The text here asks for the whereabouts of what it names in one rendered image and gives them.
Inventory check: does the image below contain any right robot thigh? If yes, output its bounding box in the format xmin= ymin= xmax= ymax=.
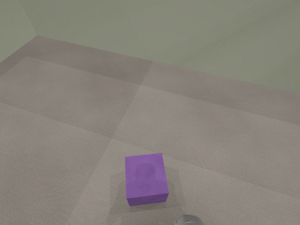
xmin=174 ymin=215 xmax=205 ymax=225

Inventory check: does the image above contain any carton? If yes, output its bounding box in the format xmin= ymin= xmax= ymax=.
xmin=125 ymin=153 xmax=169 ymax=206

